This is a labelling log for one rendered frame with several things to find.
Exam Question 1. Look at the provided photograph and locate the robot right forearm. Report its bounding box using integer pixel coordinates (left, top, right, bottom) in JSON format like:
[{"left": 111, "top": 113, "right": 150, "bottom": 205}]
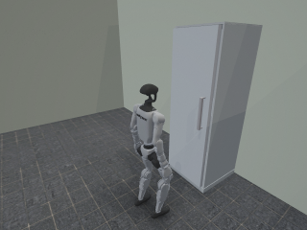
[{"left": 154, "top": 140, "right": 168, "bottom": 170}]

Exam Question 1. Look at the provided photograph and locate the fridge door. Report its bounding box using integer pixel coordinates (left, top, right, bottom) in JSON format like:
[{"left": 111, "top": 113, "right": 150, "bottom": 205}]
[{"left": 168, "top": 24, "right": 223, "bottom": 187}]

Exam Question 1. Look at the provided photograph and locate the robot left foot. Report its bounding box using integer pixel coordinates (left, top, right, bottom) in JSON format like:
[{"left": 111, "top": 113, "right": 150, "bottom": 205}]
[{"left": 134, "top": 194, "right": 151, "bottom": 206}]

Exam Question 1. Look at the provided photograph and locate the robot torso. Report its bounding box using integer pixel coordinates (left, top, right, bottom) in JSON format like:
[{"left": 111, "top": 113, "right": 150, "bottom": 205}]
[{"left": 136, "top": 103, "right": 158, "bottom": 161}]

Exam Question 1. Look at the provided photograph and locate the handle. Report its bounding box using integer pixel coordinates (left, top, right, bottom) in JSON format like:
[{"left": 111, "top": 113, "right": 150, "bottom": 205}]
[{"left": 197, "top": 97, "right": 205, "bottom": 130}]

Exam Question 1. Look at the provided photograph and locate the right robot hand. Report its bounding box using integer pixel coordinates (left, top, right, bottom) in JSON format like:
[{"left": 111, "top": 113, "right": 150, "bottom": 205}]
[{"left": 161, "top": 167, "right": 174, "bottom": 185}]

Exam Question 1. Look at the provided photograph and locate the robot left upper arm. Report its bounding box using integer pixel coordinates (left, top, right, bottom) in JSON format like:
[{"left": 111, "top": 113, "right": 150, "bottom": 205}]
[{"left": 130, "top": 103, "right": 143, "bottom": 130}]

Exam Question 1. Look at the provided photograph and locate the robot left forearm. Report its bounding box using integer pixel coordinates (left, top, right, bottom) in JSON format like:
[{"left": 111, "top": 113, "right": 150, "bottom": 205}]
[{"left": 130, "top": 128, "right": 140, "bottom": 145}]

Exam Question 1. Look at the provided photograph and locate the left robot hand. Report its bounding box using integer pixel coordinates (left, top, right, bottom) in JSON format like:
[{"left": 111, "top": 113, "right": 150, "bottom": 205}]
[{"left": 133, "top": 142, "right": 142, "bottom": 156}]

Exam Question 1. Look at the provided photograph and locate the robot right upper arm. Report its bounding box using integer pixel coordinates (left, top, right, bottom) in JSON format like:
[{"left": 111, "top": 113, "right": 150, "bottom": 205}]
[{"left": 152, "top": 111, "right": 165, "bottom": 147}]

